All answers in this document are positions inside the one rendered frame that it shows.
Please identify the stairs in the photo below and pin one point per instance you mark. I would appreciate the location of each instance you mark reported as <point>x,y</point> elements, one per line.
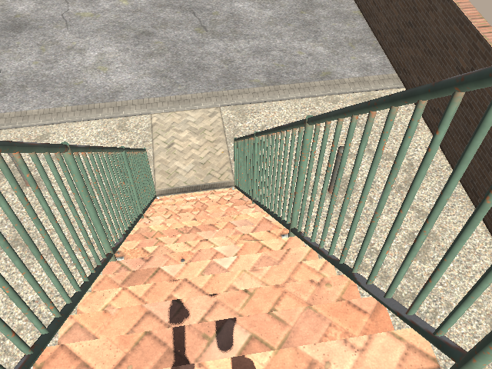
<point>208,280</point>

